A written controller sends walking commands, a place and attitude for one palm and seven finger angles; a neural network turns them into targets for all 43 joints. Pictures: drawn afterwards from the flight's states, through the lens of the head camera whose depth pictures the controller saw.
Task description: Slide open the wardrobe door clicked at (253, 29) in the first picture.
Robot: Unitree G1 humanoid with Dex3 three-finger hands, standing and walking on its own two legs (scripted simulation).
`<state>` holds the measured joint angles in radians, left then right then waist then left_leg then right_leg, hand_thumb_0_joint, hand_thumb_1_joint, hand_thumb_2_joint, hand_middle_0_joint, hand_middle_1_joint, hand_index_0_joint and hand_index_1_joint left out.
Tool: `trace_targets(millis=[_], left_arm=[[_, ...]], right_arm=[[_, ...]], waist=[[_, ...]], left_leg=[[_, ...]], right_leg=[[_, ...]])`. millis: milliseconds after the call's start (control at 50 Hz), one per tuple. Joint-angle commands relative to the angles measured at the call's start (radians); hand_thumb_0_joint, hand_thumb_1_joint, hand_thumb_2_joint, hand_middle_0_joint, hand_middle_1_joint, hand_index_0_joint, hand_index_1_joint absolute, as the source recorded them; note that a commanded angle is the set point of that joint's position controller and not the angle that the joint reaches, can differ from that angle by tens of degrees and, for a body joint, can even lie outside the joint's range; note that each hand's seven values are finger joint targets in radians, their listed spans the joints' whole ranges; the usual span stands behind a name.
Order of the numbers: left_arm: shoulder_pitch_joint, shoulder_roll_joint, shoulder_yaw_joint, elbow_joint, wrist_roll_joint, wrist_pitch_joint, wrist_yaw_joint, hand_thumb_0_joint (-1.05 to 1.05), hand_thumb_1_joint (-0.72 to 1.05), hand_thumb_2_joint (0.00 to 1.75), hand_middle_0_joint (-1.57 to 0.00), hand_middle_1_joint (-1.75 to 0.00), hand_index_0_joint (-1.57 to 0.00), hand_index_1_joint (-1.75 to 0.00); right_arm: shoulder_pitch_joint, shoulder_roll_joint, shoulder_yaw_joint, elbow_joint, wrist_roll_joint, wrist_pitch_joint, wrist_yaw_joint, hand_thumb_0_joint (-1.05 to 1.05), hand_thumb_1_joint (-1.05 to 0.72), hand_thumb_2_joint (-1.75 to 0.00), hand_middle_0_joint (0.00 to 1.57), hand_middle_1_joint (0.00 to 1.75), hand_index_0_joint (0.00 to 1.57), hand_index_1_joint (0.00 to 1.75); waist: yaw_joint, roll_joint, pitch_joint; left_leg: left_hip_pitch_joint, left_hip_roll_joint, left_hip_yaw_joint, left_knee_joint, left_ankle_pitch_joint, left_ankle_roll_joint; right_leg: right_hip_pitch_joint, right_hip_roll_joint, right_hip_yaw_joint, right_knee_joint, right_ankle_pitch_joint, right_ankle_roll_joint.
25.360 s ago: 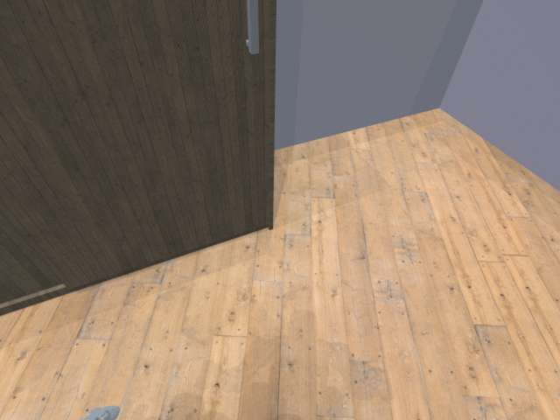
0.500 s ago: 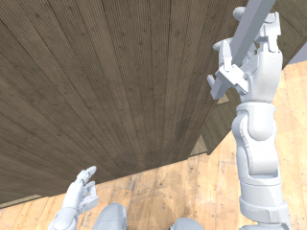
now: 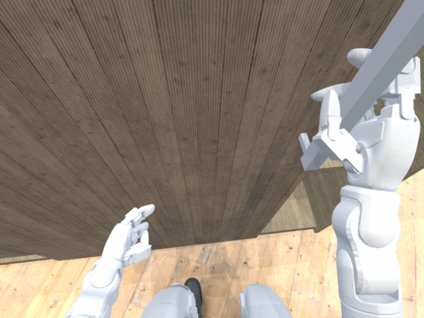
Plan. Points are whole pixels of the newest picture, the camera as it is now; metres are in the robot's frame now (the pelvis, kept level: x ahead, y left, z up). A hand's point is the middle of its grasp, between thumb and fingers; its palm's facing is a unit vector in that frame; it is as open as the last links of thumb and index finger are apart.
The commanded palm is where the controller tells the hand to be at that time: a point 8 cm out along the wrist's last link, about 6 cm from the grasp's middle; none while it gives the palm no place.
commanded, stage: step sideways, sliding the door along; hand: right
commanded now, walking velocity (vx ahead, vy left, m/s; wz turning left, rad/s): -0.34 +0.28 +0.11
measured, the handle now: (343, 96) +0.35 -0.16 +0.23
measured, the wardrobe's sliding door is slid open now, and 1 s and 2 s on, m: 0.28 0.44 0.48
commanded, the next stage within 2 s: stop walking and hold the door there in 1.52 s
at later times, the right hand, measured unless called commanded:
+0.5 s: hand (258, 139) +0.30 -0.05 +0.22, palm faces +0.11 +0.99 -0.05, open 7.1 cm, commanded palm +0.27 -0.05 +0.21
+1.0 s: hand (190, 145) +0.29 +0.02 +0.22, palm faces +0.17 +0.99 +0.02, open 7.1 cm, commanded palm +0.26 +0.05 +0.21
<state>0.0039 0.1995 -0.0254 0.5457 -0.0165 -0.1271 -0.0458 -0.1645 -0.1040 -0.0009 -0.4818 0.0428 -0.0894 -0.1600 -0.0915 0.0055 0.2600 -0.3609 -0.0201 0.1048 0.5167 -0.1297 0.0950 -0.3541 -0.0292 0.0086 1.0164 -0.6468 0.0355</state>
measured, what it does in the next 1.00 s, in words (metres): steps to the left: right foot, then left foot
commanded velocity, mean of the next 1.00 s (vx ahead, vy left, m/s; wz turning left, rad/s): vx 0.04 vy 0.29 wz -0.03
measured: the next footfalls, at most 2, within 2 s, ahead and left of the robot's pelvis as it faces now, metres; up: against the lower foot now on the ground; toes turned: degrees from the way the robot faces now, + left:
right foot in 0.14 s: +0.01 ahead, -0.14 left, +0.00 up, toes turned -3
left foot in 0.52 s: -0.13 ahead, +0.24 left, +0.00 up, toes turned +13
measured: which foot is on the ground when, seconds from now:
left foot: down 0.00-0.16, up 0.18-0.50, down 0.52-0.74, up 0.76-1.00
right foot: up 0.00-0.12, down 0.14-0.52, up 0.54-0.72, down 0.74-1.00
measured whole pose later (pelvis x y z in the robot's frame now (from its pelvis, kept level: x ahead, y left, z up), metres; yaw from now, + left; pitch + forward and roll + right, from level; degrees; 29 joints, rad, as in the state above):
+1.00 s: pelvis -0.13 +0.20 +0.02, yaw +3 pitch -2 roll +6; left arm 0.07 0.16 0.01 0.62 -0.04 -0.04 -0.01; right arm -0.72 -0.22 -0.07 0.16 0.08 -0.01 -0.13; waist -0.15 -0.02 0.24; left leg -0.55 0.07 0.03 1.14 -0.30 -0.04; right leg -0.22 -0.23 -0.08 0.50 -0.24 0.06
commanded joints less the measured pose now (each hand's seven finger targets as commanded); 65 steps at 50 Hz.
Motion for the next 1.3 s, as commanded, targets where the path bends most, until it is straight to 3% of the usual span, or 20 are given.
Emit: trace_targets(millis=[0,100,140,160,260,440,480,520,540,560,620,680,700,720,740,920,1080,1140,1200,1280], left_arm=[[-0.024,0.028,0.037,-0.118,0.000,-0.004,0.015,0.00,0.90,0.90,-0.20,-0.30,-0.20,-0.30],[0.023,0.052,0.061,-0.115,0.003,0.049,0.046,0.00,0.90,0.90,-0.20,-0.30,-0.20,-0.30],[-0.025,0.100,0.086,-0.142,0.014,0.040,0.054,0.00,0.90,0.90,-0.20,-0.30,-0.20,-0.30],[-0.029,0.080,0.078,-0.109,0.032,0.026,0.052,0.00,0.90,0.90,-0.20,-0.30,-0.20,-0.30],[0.018,0.118,0.095,-0.075,0.013,0.025,0.047,0.00,0.90,0.90,-0.20,-0.30,-0.20,-0.30],[0.084,0.129,0.091,-0.060,-0.023,-0.008,0.046,0.00,0.90,0.90,-0.20,-0.30,-0.20,-0.30],[0.075,0.100,0.073,-0.059,-0.050,-0.022,0.044,0.00,0.90,0.90,-0.20,-0.30,-0.20,-0.30],[0.029,0.061,0.058,-0.065,-0.050,-0.018,0.060,0.00,0.90,0.90,-0.20,-0.30,-0.20,-0.30],[0.016,0.075,0.058,-0.063,-0.046,-0.009,0.077,0.00,0.90,0.90,-0.20,-0.30,-0.20,-0.30],[0.002,0.103,0.072,-0.039,-0.042,-0.008,0.087,0.00,0.90,0.90,-0.20,-0.30,-0.20,-0.30],[0.009,0.090,0.048,-0.013,-0.023,0.023,0.104,0.00,0.90,0.90,-0.20,-0.30,-0.20,-0.30],[0.058,0.117,0.069,-0.014,-0.023,0.050,0.112,0.00,0.90,0.90,-0.20,-0.30,-0.20,-0.30],[0.082,0.155,0.094,-0.017,-0.022,0.049,0.111,0.00,0.90,0.90,-0.20,-0.30,-0.20,-0.30],[0.088,0.199,0.111,-0.038,-0.026,0.049,0.102,0.00,0.90,0.90,-0.20,-0.30,-0.20,-0.30],[0.074,0.146,0.086,-0.032,-0.030,0.041,0.077,0.00,0.90,0.90,-0.20,-0.30,-0.20,-0.30],[0.045,0.168,0.120,-0.033,-0.028,0.049,0.053,0.00,0.90,0.90,-0.20,-0.30,-0.20,-0.30],[0.051,0.140,0.094,-0.073,-0.035,0.028,0.049,0.00,0.90,0.90,-0.20,-0.30,-0.20,-0.30],[0.039,0.127,0.085,-0.084,-0.048,0.016,0.046,0.00,0.90,0.90,-0.20,-0.30,-0.20,-0.30],[-0.020,0.060,0.065,-0.097,-0.063,0.010,0.069,0.00,0.90,0.90,-0.20,-0.30,-0.20,-0.30],[-0.012,0.071,0.051,-0.059,-0.046,-0.005,0.105,0.00,0.90,0.90,-0.20,-0.30,-0.20,-0.30]], right_arm=[[-0.268,-0.126,0.106,-0.364,-0.021,-0.204,0.070,0.00,-0.90,-0.90,0.45,1.40,0.45,1.40],[-0.352,-0.205,0.025,-0.267,-0.007,-0.205,0.076,0.00,-0.90,-0.90,0.45,1.40,0.45,1.40],[-0.406,-0.204,0.001,-0.220,0.003,-0.199,0.093,0.00,-0.90,-0.90,0.45,1.40,0.45,1.40],[-0.418,-0.232,-0.061,-0.128,-0.018,-0.194,0.090,0.00,-0.90,-0.90,0.45,1.40,0.45,1.40],[-0.472,-0.164,-0.038,-0.004,0.008,-0.109,0.100,0.00,-0.90,-0.90,0.45,1.40,0.45,1.40],[-0.690,-0.172,-0.010,0.129,0.022,-0.097,0.101,0.00,-0.90,-0.90,0.45,1.40,0.45,1.40],[-0.743,-0.184,0.012,0.153,0.019,-0.095,0.093,0.00,-0.90,-0.90,0.45,1.40,0.45,1.40],[-0.778,-0.250,0.003,0.196,0.004,-0.081,0.070,0.00,-0.90,-0.90,0.45,1.40,0.45,1.40],[-0.821,-0.244,0.007,0.167,0.020,-0.082,0.055,0.00,-0.90,-0.90,0.45,1.40,0.45,1.40],[-0.836,-0.260,-0.023,0.189,0.027,-0.077,0.053,0.00,-0.90,-0.90,0.45,1.40,0.45,1.40],[-0.903,-0.158,0.022,0.173,0.026,-0.091,0.034,0.00,-0.90,-0.90,0.45,1.40,0.45,1.40],[-0.910,-0.113,0.064,0.210,0.032,-0.101,0.049,0.00,-0.90,-0.90,0.45,1.40,0.45,1.40],[-0.937,-0.098,0.092,0.205,0.042,-0.106,0.059,0.00,-0.90,-0.90,0.45,1.40,0.45,1.40],[-0.940,-0.050,0.139,0.198,0.061,-0.102,0.074,0.00,-0.90,-0.90,0.45,1.40,0.45,1.40],[-0.984,-0.003,0.174,0.242,0.061,-0.092,0.085,0.00,-0.90,-0.90,0.45,1.40,0.45,1.40],[-1.112,-0.031,0.169,0.304,0.025,-0.039,0.131,0.00,-0.90,-0.90,0.45,1.40,0.45,1.40],[-1.041,-0.086,0.129,0.332,0.048,-0.062,0.127,0.00,-0.90,-0.90,0.45,1.40,0.45,1.40],[-0.974,-0.129,0.091,0.306,0.042,-0.078,0.116,0.00,-0.90,-0.90,0.45,1.40,0.45,1.40],[-0.867,-0.293,-0.013,0.261,0.014,-0.078,0.090,0.00,-0.90,-0.90,0.45,1.40,0.45,1.40],[-0.783,-0.212,-0.010,0.073,0.055,-0.106,0.055,0.00,-0.90,-0.90,0.45,1.40,0.45,1.40]], waist=[[0.079,0.144,-0.663],[0.133,0.062,-0.690],[0.109,-0.280,-0.589],[0.098,-0.116,-0.562],[0.080,-0.201,-0.432],[0.116,-0.368,-0.516],[0.106,-0.207,-0.568],[0.093,0.158,-0.561],[0.070,0.146,-0.574],[0.056,0.335,-0.594],[0.078,0.208,-0.549],[0.122,0.121,-0.579],[0.148,-0.006,-0.626],[0.129,-0.287,-0.659],[0.126,-0.187,-0.703],[0.120,-0.277,-0.538],[0.124,-0.408,-0.556],[0.104,-0.344,-0.571],[0.065,0.262,-0.591],[0.069,0.306,-0.604]], left_leg=[[0.462,0.296,-0.314,-0.063,0.872,0.075],[0.142,0.187,-0.188,0.044,0.488,-0.024],[-0.196,-0.001,-0.128,0.477,-0.396,-0.113],[-0.177,-0.009,-0.246,0.684,-0.371,-0.091],[-0.229,0.035,-0.182,0.657,-0.226,-0.146],[0.153,-0.026,0.010,-0.017,-0.203,-0.152],[0.258,0.044,-0.025,-0.228,0.030,-0.132],[0.389,0.309,-0.242,-0.153,0.517,-0.005],[0.462,0.352,-0.249,-0.106,0.718,0.037],[0.520,0.339,-0.268,-0.047,0.776,0.037],[0.551,0.286,-0.145,0.030,0.702,0.075],[0.348,0.197,-0.025,0.176,0.538,0.003],[0.049,0.157,-0.020,0.349,0.296,-0.046],[-0.275,0.064,-0.064,0.543,-0.340,-0.099],[-0.247,0.048,-0.196,0.708,-0.427,-0.080],[-0.227,0.079,-0.045,0.647,-0.142,-0.139],[-0.015,0.020,0.034,0.219,-0.210,-0.152],[0.162,0.002,0.031,-0.014,-0.045,-0.141],[0.473,0.360,-0.293,-0.059,0.991,-0.002],[0.622,0.363,-0.261,0.067,1.183,0.075]], right_leg=[[0.050,0.024,-0.026,-0.185,0.078,0.010],[0.403,-0.093,-0.052,-0.565,0.518,-0.026],[0.455,-0.591,0.430,-0.690,1.229,-0.251],[0.386,-0.608,0.356,-0.662,1.250,-0.279],[0.339,-0.437,0.020,-0.626,0.975,-0.163],[0.344,-0.325,-0.067,-0.525,0.890,-0.084],[0.306,-0.206,-0.090,-0.382,0.698,-0.060],[-0.049,-0.068,-0.088,-0.110,0.091,-0.072],[-0.141,-0.022,-0.069,0.044,0.028,-0.034],[-0.184,-0.037,-0.020,0.133,0.014,-0.032],[-0.184,-0.038,-0.074,-0.092,0.103,-0.030],[0.213,-0.032,-0.167,-0.566,0.492,-0.030],[0.545,-0.174,-0.009,-0.604,0.770,-0.086],[0.774,-0.491,0.382,-0.570,1.260,-0.215],[0.751,-0.576,0.469,-0.548,1.282,-0.274],[0.458,-0.344,-0.078,-0.609,0.931,-0.127],[0.492,-0.366,-0.100,-0.539,1.149,-0.114],[0.438,-0.325,-0.087,-0.410,1.046,-0.067],[-0.049,-0.045,-0.097,0.038,-0.024,-0.103],[-0.186,-0.048,-0.001,0.052,-0.039,-0.008]])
